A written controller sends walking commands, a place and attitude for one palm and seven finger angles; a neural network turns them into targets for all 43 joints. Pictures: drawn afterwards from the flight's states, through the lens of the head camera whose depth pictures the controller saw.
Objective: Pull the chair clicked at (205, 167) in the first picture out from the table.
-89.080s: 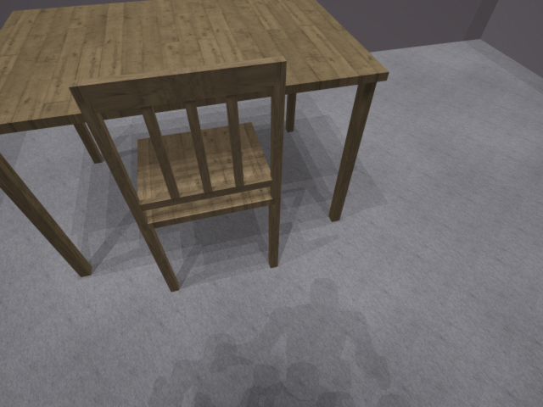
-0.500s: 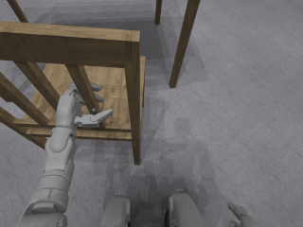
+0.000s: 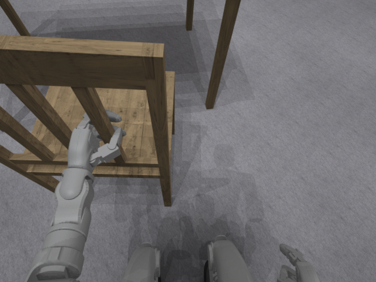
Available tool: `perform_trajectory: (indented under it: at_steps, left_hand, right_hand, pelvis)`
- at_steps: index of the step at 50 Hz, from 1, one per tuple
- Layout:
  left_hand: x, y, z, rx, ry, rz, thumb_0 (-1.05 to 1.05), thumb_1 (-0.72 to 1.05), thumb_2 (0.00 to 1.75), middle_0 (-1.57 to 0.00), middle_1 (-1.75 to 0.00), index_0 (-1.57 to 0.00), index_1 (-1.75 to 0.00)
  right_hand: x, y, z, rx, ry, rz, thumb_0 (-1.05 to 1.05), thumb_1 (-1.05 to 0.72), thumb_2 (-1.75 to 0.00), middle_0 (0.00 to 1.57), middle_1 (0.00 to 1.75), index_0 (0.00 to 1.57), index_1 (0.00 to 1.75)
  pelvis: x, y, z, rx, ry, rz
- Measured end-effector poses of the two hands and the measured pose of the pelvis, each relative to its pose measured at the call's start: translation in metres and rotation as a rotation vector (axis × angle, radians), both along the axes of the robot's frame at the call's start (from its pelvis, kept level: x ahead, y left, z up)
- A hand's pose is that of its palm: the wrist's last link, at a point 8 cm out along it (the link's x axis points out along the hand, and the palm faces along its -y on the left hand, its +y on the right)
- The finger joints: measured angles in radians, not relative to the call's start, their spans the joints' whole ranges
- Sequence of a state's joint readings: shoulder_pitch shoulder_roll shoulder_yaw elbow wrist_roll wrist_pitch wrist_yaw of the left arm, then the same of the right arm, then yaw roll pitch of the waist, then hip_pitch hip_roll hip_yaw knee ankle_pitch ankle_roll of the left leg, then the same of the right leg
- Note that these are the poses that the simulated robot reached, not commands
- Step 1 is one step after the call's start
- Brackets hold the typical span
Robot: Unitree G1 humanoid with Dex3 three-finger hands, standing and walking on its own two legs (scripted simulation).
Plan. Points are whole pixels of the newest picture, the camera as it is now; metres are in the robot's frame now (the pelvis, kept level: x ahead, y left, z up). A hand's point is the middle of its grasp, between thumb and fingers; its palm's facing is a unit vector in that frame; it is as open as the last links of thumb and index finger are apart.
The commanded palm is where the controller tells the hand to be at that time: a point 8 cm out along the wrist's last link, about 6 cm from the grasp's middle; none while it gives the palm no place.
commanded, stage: hook a spindle and tug to test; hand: left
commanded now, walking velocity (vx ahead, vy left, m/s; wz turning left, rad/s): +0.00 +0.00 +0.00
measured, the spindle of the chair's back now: (60, 129) +0.43 +0.26 +0.02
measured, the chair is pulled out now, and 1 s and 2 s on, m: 0.33 0.39 0.52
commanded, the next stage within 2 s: step backward, pulling the chair out in 0.30 s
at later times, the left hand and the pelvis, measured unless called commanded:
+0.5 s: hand (107, 157) +0.36 +0.15 +0.03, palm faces -0.01 -0.99 -0.11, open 5.7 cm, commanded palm +0.34 +0.21 +0.02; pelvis +0.02 +0.00 +0.03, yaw +1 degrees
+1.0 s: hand (110, 169) +0.33 +0.14 +0.04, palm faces +0.02 -1.00 -0.10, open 5.4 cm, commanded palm +0.30 +0.19 +0.03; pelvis +0.00 +0.01 +0.10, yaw -4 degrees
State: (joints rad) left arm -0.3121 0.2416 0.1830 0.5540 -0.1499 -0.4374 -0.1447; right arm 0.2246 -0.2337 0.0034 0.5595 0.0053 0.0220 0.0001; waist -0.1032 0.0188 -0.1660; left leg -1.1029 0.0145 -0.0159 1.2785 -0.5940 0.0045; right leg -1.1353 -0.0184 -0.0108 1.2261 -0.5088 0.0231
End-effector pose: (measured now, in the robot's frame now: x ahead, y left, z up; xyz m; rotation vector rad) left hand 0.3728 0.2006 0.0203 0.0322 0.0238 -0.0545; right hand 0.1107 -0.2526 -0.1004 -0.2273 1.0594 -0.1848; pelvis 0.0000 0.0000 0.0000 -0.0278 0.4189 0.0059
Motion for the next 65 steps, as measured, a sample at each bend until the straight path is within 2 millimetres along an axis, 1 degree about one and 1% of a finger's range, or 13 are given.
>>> perform_trajectory:
  at_steps: [14,21,22,24,26,29,34,38,41,46,52,60,65]
  left_hand:
    - [-0.021,0.007,0.001,0.001,0.016,0.0,0.03,0.69,0.8,-0.41,-1.43,-0.39,-1.45]
    - [-0.03,0.01,0.001,-0.002,0.009,0.002,0.03,0.69,0.81,-0.42,-1.44,-0.39,-1.45]
    - [-0.031,0.01,0.003,0.014,0.023,0.011,0.02,0.68,0.81,-0.42,-1.43,-0.39,-1.45]
    - [-0.031,0.009,0.011,0.068,0.098,0.042,0.03,0.69,0.82,-0.42,-1.39,-0.4,-1.45]
    - [-0.033,0.007,0.018,0.087,0.195,0.079,0.04,0.68,0.81,-0.39,-1.33,-0.4,-1.45]
    - [-0.036,0.004,0.023,0.037,0.293,0.139,0.06,0.7,0.79,-0.33,-1.21,-0.43,-1.45]
    - [-0.035,0.0,0.028,0.017,0.368,0.151,0.08,0.7,0.77,-0.29,-1.11,-0.46,-1.45]
    - [-0.034,0.0,0.03,0.043,0.394,0.117,0.07,0.7,0.76,-0.3,-1.1,-0.48,-1.45]
    - [-0.037,0.0,0.03,0.054,0.401,0.1,0.07,0.7,0.76,-0.3,-1.1,-0.49,-1.45]
    - [-0.047,-0.002,0.031,0.065,0.407,0.096,0.07,0.7,0.76,-0.31,-1.09,-0.49,-1.45]
    - [-0.07,-0.009,0.032,0.076,0.415,0.099,0.07,0.69,0.76,-0.32,-1.08,-0.5,-1.45]
    - [-0.103,-0.023,0.033,0.091,0.429,0.11,0.07,0.68,0.77,-0.33,-1.09,-0.5,-1.45]
    - [-0.12,-0.031,0.034,0.109,0.443,0.089,0.06,0.67,0.77,-0.33,-1.11,-0.5,-1.45]
  right_hand:
    - [0.023,-0.002,0.008,0.002,-0.037,0.011,0.01,-0.91,-0.9,0.21,0.29,0.2,0.3]
    - [0.037,-0.001,0.007,-0.005,-0.06,0.04,0.01,-0.91,-0.9,0.21,0.29,0.2,0.3]
    - [0.038,0.0,0.009,-0.005,-0.054,0.03,0.01,-0.91,-0.9,0.21,0.29,0.2,0.3]
    - [0.039,0.006,0.019,-0.006,-0.039,0.001,0.01,-0.91,-0.9,0.21,0.29,0.2,0.3]
    - [0.038,0.012,0.036,0.002,-0.041,-0.03,0.01,-0.91,-0.9,0.2,0.29,0.2,0.3]
    - [0.037,0.019,0.061,0.006,-0.045,-0.059,0.01,-0.91,-0.89,0.21,0.29,0.2,0.3]
    - [0.026,0.017,0.088,-0.044,-0.009,-0.063,0.01,-0.91,-0.89,0.21,0.3,0.2,0.3]
    - [0.011,0.009,0.102,-0.086,0.011,-0.087,0.01,-0.91,-0.89,0.21,0.3,0.21,0.3]
    - [-0.001,0.003,0.106,-0.1,0.013,-0.115,0.01,-0.91,-0.89,0.21,0.3,0.2,0.3]
    - [-0.023,0.0,0.105,-0.086,0.025,-0.155,0.01,-0.91,-0.9,0.21,0.29,0.2,0.3]
    - [-0.047,0.003,0.098,-0.051,0.053,-0.172,0.01,-0.91,-0.9,0.21,0.29,0.2,0.3]
    - [-0.064,-0.003,0.09,-0.033,0.032,-0.162,0.01,-0.91,-0.89,0.21,0.3,0.2,0.3]
    - [-0.073,-0.009,0.093,-0.051,0.008,-0.157,0.01,-0.91,-0.89,0.21,0.3,0.2,0.3]
  pelvis:
    - [0.013,-0.002,0.005,0.001,0.0,-0.001]
    - [0.015,-0.001,0.004,-0.002,0.002,0.01]
    - [0.014,-0.001,0.006,0.002,-0.018,0.01]
    - [0.014,-0.001,0.019,0.006,-0.08,0.012]
    - [0.018,0.002,0.037,0.011,-0.114,0.012]
    - [0.026,0.005,0.062,0.016,-0.142,0.001]
    - [0.027,0.009,0.085,0.004,-0.189,-0.001]
    - [0.022,0.013,0.094,-0.005,-0.23,-0.007]
    - [0.017,0.015,0.096,-0.006,-0.259,-0.026]
    - [0.009,0.015,0.098,-0.007,-0.292,-0.058]
    - [-0.004,0.008,0.101,0.002,-0.313,-0.074]
    - [-0.026,0.0,0.1,0.016,-0.339,-0.065]
    - [-0.04,0.003,0.101,0.017,-0.353,-0.052]
